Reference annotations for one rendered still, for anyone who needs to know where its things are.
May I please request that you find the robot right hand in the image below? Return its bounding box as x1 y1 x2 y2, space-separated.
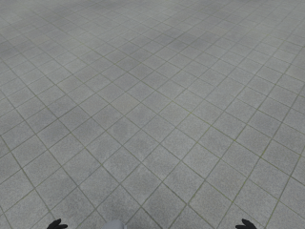
235 219 256 229

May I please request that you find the robot left hand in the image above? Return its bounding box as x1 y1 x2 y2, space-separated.
47 219 68 229

